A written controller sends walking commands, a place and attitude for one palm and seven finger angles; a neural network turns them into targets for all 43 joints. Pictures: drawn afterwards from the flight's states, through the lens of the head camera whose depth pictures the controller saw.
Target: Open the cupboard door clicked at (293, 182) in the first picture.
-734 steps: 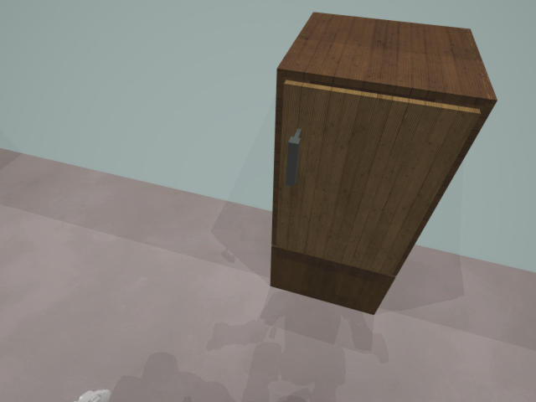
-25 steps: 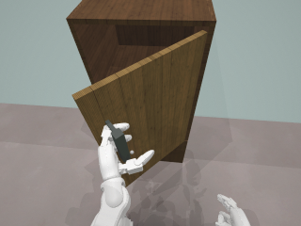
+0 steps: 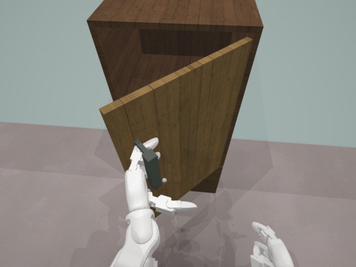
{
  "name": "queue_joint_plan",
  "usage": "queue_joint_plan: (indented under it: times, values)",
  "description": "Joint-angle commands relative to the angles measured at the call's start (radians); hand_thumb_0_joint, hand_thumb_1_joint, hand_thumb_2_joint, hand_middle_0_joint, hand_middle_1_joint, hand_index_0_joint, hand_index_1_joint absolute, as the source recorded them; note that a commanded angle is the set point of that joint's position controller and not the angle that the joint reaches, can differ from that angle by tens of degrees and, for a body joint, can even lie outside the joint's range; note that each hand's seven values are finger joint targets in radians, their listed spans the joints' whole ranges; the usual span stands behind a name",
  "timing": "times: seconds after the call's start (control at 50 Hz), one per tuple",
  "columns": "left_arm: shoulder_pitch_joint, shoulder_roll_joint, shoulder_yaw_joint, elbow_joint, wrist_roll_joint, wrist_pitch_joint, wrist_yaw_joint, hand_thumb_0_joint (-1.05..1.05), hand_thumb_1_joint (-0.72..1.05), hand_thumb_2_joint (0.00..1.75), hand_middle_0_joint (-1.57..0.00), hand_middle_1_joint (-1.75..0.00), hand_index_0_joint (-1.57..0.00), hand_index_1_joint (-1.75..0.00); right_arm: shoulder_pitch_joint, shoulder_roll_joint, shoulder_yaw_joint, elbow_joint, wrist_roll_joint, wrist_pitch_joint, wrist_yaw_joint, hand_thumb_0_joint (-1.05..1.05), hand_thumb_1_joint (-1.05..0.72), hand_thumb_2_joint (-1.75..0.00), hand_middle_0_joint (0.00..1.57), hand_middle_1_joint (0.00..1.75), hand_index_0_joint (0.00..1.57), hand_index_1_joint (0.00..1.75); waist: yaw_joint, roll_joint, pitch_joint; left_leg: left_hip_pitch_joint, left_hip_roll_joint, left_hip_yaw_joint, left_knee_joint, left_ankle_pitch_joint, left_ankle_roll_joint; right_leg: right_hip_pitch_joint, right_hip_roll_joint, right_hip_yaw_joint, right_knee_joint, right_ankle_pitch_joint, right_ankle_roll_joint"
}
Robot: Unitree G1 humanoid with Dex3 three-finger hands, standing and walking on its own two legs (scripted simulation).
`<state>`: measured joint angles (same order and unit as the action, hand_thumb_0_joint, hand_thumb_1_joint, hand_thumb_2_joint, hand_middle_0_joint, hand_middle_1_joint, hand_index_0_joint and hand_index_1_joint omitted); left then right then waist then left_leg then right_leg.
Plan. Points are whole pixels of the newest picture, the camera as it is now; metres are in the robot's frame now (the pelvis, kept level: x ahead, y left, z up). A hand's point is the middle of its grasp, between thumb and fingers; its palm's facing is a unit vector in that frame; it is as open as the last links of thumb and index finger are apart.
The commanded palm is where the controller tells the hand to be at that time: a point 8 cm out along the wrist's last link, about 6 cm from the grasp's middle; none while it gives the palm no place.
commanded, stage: slide the hand sideways off the handle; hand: left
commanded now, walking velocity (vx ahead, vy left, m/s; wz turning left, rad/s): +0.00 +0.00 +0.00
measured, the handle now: (147, 164) +0.33 +0.09 +0.05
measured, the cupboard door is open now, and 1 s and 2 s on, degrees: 45 50 50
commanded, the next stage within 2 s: draw the hand back to the body in 1.20 s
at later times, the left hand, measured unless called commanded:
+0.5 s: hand (163, 208) +0.23 +0.05 +0.05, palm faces -0.16 -0.99 -0.01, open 16.2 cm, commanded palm +0.22 +0.11 +0.05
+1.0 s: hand (135, 231) +0.19 +0.09 +0.05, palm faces -0.10 -1.00 -0.02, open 16.1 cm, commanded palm +0.16 +0.16 +0.05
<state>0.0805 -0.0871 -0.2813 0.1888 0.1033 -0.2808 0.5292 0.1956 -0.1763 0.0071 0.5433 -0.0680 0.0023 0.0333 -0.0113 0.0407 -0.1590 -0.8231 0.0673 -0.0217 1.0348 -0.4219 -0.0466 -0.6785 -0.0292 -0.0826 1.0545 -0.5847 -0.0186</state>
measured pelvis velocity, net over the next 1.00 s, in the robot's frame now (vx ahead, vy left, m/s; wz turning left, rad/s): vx -0.01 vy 0.00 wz -0.01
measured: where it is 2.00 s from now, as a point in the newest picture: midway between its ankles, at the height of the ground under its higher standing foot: outside the picture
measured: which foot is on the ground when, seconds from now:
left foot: down 0.00-1.00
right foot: down 0.00-1.00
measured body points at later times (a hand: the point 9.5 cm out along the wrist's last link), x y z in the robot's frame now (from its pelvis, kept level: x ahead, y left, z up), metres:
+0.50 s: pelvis -0.02 +0.02 -0.01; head +0.02 +0.01 +0.44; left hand +0.24 +0.10 +0.06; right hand +0.15 -0.20 -0.09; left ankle +0.05 +0.15 -0.67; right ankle -0.03 -0.11 -0.67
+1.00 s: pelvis -0.01 +0.00 -0.02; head +0.04 -0.02 +0.43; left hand +0.19 +0.15 +0.06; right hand +0.18 -0.23 -0.09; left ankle +0.05 +0.15 -0.67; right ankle -0.03 -0.11 -0.67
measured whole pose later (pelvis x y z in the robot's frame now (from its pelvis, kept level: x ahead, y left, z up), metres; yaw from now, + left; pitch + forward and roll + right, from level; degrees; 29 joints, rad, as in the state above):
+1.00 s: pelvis -0.01 +0.00 -0.02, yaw -1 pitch +12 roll +0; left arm 0.54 0.13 -0.16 -0.20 -0.08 -0.38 -0.04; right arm 0.25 -0.21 0.00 0.38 -0.01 -0.01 0.01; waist -0.01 0.05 -0.15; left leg -0.88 0.07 -0.02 1.12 -0.46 -0.05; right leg -0.74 -0.03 -0.07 1.15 -0.62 -0.02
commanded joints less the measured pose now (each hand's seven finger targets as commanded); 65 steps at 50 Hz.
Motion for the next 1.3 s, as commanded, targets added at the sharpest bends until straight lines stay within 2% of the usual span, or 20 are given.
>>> queue_joint_plan:
  times: [0.0,0.02,0.04,0.1,0.14,0.18,0.22,0.3,0.34,0.4,0.46,0.56,0.66,0.78,0.92,0.96,1.02,1.12,1.16,1.28]
  values:
    - [-0.239,-0.024,-0.208,-0.191,0.123,-0.093,-0.17,0.0,-0.5,0.3,-0.15,-0.3,-0.15,-0.3,-0.01,-0.134,-0.035,-0.117,0.008,-0.039,0.001,0.0,-0.9,-0.9,0.2,0.3,0.2,0.3,-0.124,-0.153,-0.114,0.218,-0.064,0.001,-0.075,0.177,0.077,-0.092,0.032,0.048,-0.183,0.392,0.004]
    - [-0.259,0.046,-0.129,-0.282,0.079,-0.141,-0.293,0.0,-0.5,0.3,-0.15,-0.3,-0.15,-0.3,-0.005,-0.125,-0.053,-0.155,0.016,-0.035,-0.005,0.0,-0.9,-0.9,0.2,0.3,0.2,0.3,-0.074,-0.087,-0.213,0.231,-0.067,0.007,-0.065,0.189,0.08,-0.047,0.024,0.06,-0.168,0.422,-0.007]
    - [-0.262,0.08,-0.122,-0.288,0.065,-0.166,-0.368,0.0,-0.5,0.3,-0.15,-0.3,-0.15,-0.3,-0.008,-0.126,-0.05,-0.16,0.019,-0.032,-0.011,0.0,-0.9,-0.9,0.2,0.3,0.2,0.3,-0.062,-0.06,-0.253,0.249,-0.072,0.007,-0.062,0.206,0.083,-0.026,0.022,0.064,-0.152,0.446,-0.013]
    - [-0.2,0.049,-0.131,-0.32,-0.046,-0.171,-0.527,0.0,-0.5,0.3,-0.15,-0.3,-0.15,-0.3,-0.006,-0.119,-0.043,-0.203,0.046,-0.043,-0.018,0.0,-0.9,-0.9,0.2,0.3,0.2,0.3,-0.061,-0.011,-0.262,0.296,-0.068,0.001,-0.075,0.195,0.08,-0.032,0.024,0.048,-0.155,0.402,-0.015]
    - [-0.149,0.014,-0.089,-0.308,-0.143,-0.137,-0.542,0.0,-0.5,0.3,-0.15,-0.3,-0.15,-0.3,-0.026,-0.119,-0.036,-0.223,0.063,-0.052,-0.026,0.0,-0.9,-0.9,0.2,0.3,0.2,0.3,-0.05,-0.046,-0.226,0.295,-0.064,-0.001,-0.1,0.143,0.072,-0.034,0.034,0.03,-0.182,0.331,-0.008]
    - [-0.11,0.009,-0.031,-0.282,-0.192,-0.095,-0.506,0.0,-0.5,0.3,-0.15,-0.3,-0.15,-0.3,-0.038,-0.127,-0.029,-0.233,0.068,-0.052,-0.03,0.0,-0.9,-0.9,0.2,0.3,0.2,0.3,-0.036,-0.107,-0.164,0.268,-0.06,-0.006,-0.13,0.081,0.065,-0.036,0.04,0.015,-0.206,0.246,-0.002]
    - [-0.107,0.022,0.006,-0.306,-0.186,-0.086,-0.446,0.0,-0.5,0.3,-0.15,-0.3,-0.15,-0.3,-0.044,-0.127,-0.029,-0.239,0.065,-0.055,-0.028,0.0,-0.9,-0.9,0.2,0.3,0.2,0.3,-0.022,-0.124,-0.165,0.263,-0.06,-0.012,-0.138,0.086,0.063,-0.033,0.041,0.007,-0.19,0.238,-0.003]
    - [-0.057,0.071,0.019,-0.336,-0.08,-0.121,-0.355,0.0,-0.5,0.3,-0.15,-0.3,-0.15,-0.3,-0.037,-0.123,-0.034,-0.253,0.046,-0.048,-0.011,0.0,-0.9,-0.9,0.2,0.3,0.2,0.3,-0.008,-0.113,-0.155,0.22,-0.058,-0.009,-0.114,0.093,0.062,-0.073,0.036,0.015,-0.146,0.227,-0.007]
    - [-0.02,0.072,0.011,-0.352,-0.046,-0.136,-0.343,0.0,-0.5,0.3,-0.15,-0.3,-0.15,-0.3,-0.035,-0.117,-0.035,-0.261,0.042,-0.041,0.0,0.0,-0.9,-0.9,0.2,0.3,0.2,0.3,0.001,-0.077,-0.166,0.212,-0.058,-0.003,-0.106,0.082,0.06,-0.087,0.035,0.017,-0.131,0.214,-0.013]
    - [0.031,0.095,0.016,-0.379,-0.036,-0.136,-0.354,0.0,-0.5,0.3,-0.15,-0.3,-0.15,-0.3,-0.036,-0.119,-0.037,-0.278,0.044,-0.028,0.002,0.0,-0.9,-0.9,0.2,0.3,0.2,0.3,0.006,-0.064,-0.179,0.21,-0.058,0.003,-0.106,0.069,0.061,-0.073,0.038,0.025,-0.137,0.204,-0.017]
    - [0.063,0.107,0.023,-0.437,-0.072,-0.121,-0.385,0.0,-0.5,0.3,-0.15,-0.3,-0.15,-0.3,-0.038,-0.117,-0.034,-0.293,0.05,-0.023,-0.006,0.0,-0.9,-0.9,0.2,0.3,0.2,0.3,0.008,-0.043,-0.186,0.216,-0.062,0.014,-0.11,0.055,0.061,-0.053,0.04,0.031,-0.153,0.201,-0.013]
    - [0.118,0.124,0.053,-0.474,-0.127,-0.098,-0.426,0.0,-0.5,0.3,-0.15,-0.3,-0.15,-0.3,-0.035,-0.121,-0.028,-0.297,0.06,-0.025,-0.025,0.0,-0.9,-0.9,0.2,0.3,0.2,0.3,-0.01,-0.084,-0.128,0.2,-0.061,0.01,-0.109,0.041,0.063,-0.054,0.045,0.027,-0.175,0.194,-0.003]
    - [0.213,0.169,0.11,-0.495,-0.152,-0.117,-0.459,0.0,-0.5,0.3,-0.15,-0.3,-0.15,-0.3,-0.028,-0.124,-0.032,-0.297,0.059,-0.039,-0.034,0.0,-0.9,-0.9,0.2,0.3,0.2,0.3,-0.004,-0.107,-0.127,0.181,-0.062,0.013,-0.086,0.066,0.063,-0.051,0.046,0.032,-0.163,0.227,0.001]
    - [0.369,0.2,0.137,-0.556,-0.166,-0.146,-0.504,0.0,-0.5,0.3,-0.15,-0.3,-0.15,-0.3,-0.01,-0.12,-0.04,-0.315,0.058,-0.049,-0.028,0.0,-0.9,-0.9,0.2,0.3,0.2,0.3,0.012,-0.055,-0.165,0.183,-0.066,0.024,-0.056,0.149,0.062,-0.027,0.043,0.041,-0.127,0.347,0.0]
    - [0.43,0.231,0.157,-0.626,-0.199,-0.173,-0.564,0.0,-0.5,0.3,-0.15,-0.3,-0.15,-0.3,-0.002,-0.123,-0.049,-0.324,0.064,-0.059,-0.036,0.0,-0.9,-0.9,0.2,0.3,0.2,0.3,-0.006,-0.053,-0.146,0.145,-0.069,0.019,-0.022,0.15,0.067,-0.047,0.043,0.049,-0.11,0.371,0.008]
    - [0.47,0.248,0.19,-0.618,-0.22,-0.182,-0.584,0.0,-0.5,0.3,-0.15,-0.3,-0.15,-0.3,0.001,-0.122,-0.053,-0.32,0.065,-0.061,-0.042,0.0,-0.9,-0.9,0.2,0.3,0.2,0.3,-0.004,-0.095,-0.145,0.121,-0.07,0.019,-0.009,0.142,0.065,-0.036,0.04,0.06,-0.113,0.383,0.016]
    - [0.486,0.27,0.218,-0.628,-0.244,-0.193,-0.62,0.0,-0.5,0.3,-0.15,-0.3,-0.15,-0.3,-0.003,-0.123,-0.056,-0.319,0.068,-0.066,-0.052,0.0,-0.9,-0.9,0.2,0.3,0.2,0.3,-0.002,-0.09,-0.155,0.097,-0.073,0.02,0.012,0.142,0.065,-0.026,0.032,0.08,-0.11,0.405,0.023]
    - [0.535,0.288,0.244,-0.63,-0.278,-0.197,-0.685,0.0,-0.5,0.3,-0.15,-0.3,-0.15,-0.3,-0.004,-0.124,-0.064,-0.314,0.077,-0.073,-0.066,0.0,-0.9,-0.9,0.2,0.3,0.2,0.3,0.001,-0.083,-0.157,0.08,-0.07,0.018,0.032,0.14,0.066,-0.038,0.029,0.093,-0.105,0.403,0.028]
    - [0.495,0.285,0.231,-0.648,-0.291,-0.192,-0.708,0.0,-0.5,0.3,-0.15,-0.3,-0.15,-0.3,-0.001,-0.129,-0.059,-0.315,0.078,-0.077,-0.071,0.0,-0.9,-0.9,0.2,0.3,0.2,0.3,-0.013,-0.079,-0.14,0.068,-0.072,0.015,0.034,0.114,0.067,-0.054,0.028,0.094,-0.112,0.358,0.03]
    - [0.474,0.293,0.243,-0.635,-0.3,-0.18,-0.705,0.0,-0.5,0.3,-0.15,-0.3,-0.15,-0.3,-0.005,-0.13,-0.06,-0.313,0.08,-0.094,-0.081,0.0,-0.9,-0.9,0.2,0.3,0.2,0.3,-0.009,-0.08,-0.116,0.054,-0.066,0.01,0.041,0.073,0.068,-0.108,0.036,0.088,-0.116,0.237,0.021]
